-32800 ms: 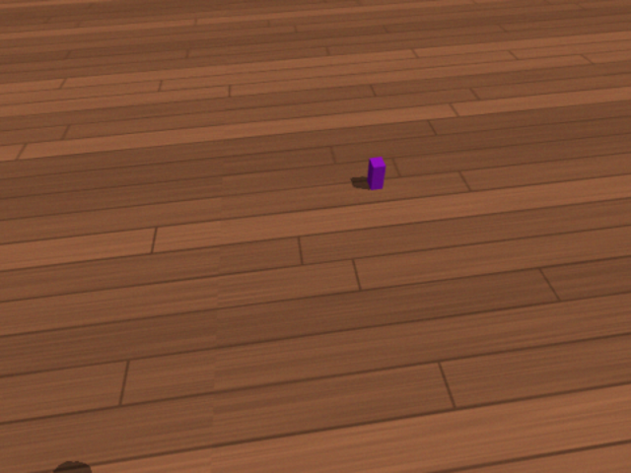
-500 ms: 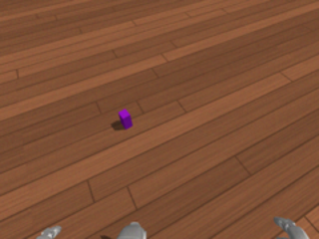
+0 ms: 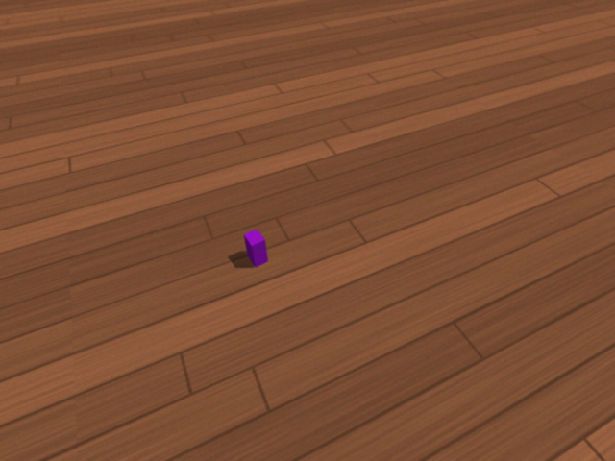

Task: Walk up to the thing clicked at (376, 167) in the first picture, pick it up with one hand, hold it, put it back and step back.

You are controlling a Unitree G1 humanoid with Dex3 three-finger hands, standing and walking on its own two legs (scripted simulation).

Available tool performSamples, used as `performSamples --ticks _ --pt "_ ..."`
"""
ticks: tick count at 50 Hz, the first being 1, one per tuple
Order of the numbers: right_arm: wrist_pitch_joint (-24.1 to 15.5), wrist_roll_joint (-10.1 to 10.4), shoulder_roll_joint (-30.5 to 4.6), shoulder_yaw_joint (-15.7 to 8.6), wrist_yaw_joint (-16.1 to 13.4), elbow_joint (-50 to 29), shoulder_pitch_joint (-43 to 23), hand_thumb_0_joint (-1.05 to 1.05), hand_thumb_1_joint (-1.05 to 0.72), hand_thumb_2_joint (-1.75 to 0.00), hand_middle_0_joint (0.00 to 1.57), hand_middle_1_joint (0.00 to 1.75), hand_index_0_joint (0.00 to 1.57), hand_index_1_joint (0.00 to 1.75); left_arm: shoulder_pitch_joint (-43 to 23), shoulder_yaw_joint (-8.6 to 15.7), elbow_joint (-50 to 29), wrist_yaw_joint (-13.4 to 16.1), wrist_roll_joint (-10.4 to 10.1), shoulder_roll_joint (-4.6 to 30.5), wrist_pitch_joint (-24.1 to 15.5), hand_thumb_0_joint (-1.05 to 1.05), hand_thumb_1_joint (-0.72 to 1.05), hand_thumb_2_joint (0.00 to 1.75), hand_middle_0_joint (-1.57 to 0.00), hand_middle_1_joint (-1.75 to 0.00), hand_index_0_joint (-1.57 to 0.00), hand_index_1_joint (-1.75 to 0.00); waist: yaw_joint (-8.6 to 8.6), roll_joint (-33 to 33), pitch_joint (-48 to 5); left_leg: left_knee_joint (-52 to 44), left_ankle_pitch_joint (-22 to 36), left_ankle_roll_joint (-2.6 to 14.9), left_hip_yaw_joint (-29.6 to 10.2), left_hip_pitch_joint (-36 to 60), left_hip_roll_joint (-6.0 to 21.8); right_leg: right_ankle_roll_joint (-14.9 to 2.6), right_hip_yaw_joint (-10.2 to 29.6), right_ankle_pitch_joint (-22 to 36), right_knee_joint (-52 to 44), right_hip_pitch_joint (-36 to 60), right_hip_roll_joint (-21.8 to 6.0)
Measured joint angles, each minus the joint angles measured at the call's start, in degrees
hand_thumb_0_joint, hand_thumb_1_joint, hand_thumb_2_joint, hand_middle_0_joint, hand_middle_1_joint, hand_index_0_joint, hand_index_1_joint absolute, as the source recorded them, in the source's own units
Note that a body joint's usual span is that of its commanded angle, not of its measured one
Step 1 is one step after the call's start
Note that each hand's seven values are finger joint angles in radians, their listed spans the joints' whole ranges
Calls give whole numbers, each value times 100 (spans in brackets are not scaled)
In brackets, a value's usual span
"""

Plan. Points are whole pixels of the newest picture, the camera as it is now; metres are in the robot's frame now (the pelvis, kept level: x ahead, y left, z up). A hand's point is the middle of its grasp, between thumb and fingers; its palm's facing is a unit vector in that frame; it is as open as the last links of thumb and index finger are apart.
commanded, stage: step back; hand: left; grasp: from the side
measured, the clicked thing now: (256, 248) +1.02 +0.23 -0.70
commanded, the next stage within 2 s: stand in 0.68 s
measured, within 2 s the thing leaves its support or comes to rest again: neither
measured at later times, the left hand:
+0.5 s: hand out of the picture +0.12 +0.28 -0.16, palm faces +0.02 -0.93 -0.36, open 7.4 cm
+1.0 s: hand out of the picture +0.17 +0.27 -0.14, palm faces -0.03 -0.94 -0.34, open 7.4 cm
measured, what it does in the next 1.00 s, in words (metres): steps on the spot: left foot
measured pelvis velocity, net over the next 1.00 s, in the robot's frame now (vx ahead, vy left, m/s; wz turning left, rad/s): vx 0.07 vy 0.02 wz -0.01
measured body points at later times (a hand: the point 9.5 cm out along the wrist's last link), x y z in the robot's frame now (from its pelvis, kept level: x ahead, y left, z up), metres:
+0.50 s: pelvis +0.06 +0.01 -0.01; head +0.08 +0.03 +0.44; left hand +0.12 +0.33 -0.14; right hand +0.15 -0.29 -0.13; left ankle +0.10 +0.14 -0.73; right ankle +0.05 -0.12 -0.73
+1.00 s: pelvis +0.07 +0.02 +0.02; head +0.08 +0.02 +0.47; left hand +0.17 +0.32 -0.11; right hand +0.17 -0.28 -0.11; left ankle +0.10 +0.14 -0.73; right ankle +0.05 -0.12 -0.73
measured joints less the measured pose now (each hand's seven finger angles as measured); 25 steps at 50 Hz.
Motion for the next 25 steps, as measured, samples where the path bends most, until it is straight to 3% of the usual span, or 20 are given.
performSamples --ticks 3,5,7,11,16,20,23,25 --pt "56 -1 -26 -8 10 -44 -35 0 -90 -89 20 30 21 30 -14 27 25 -30 8 -38 -45 1 90 89 -20 -30 -21 -30 -13 61 -50 184 -141 -71 15 -58 102 -28 -99 197 -714 371 59" --pt "124 20 -105 -33 -13 -58 -81 0 -90 -89 20 30 21 30 -65 42 27 -1 49 -147 -124 1 90 89 -20 -30 -21 -30 2 270 -5 577 -461 -74 -87 -164 254 -67 -212 872 -1031 556 220" --pt "187 27 -128 -53 -66 -22 -101 0 -90 -89 20 30 20 30 -76 27 -25 21 103 -243 -213 1 90 89 -20 -30 -21 -30 63 339 -47 1252 -1019 -18 -338 -449 106 -132 -266 873 -974 541 258" --pt "117 74 -249 -85 -71 21 -140 0 -90 -89 20 30 20 30 -118 -35 -88 46 83 -445 -312 0 90 89 -20 -30 -21 -30 174 401 14 2047 -830 -9 -388 -979 -67 -166 -301 875 -1223 740 175" --pt "55 62 -316 -106 -39 54 -195 0 -90 -89 20 30 20 30 -128 -106 -88 52 65 -451 -304 0 90 89 -20 -30 -21 -30 208 346 83 1156 -592 -82 -137 -981 168 -28 -304 796 -1297 876 49" --pt "-1 63 -251 -96 -102 153 -362 0 -90 -89 20 30 20 30 -231 -180 -77 89 -27 -341 -180 0 90 89 -20 -30 -21 -30 175 166 196 161 510 -130 94 -595 166 111 -237 440 -821 781 -107" --pt "-7 86 -106 2 -115 183 -559 0 -90 -89 20 30 20 30 -363 -210 -11 129 -118 -292 -69 1 90 89 -20 -30 -21 -30 178 48 213 332 290 -114 197 -633 173 52 -61 316 -781 763 -65" --pt "4 101 -15 75 -109 215 -704 0 -90 -89 20 30 20 30 -462 -221 55 148 -116 -276 -63 1 90 89 -20 -30 -21 -30 170 49 213 362 210 -120 199 -618 242 106 -44 460 -957 851 7"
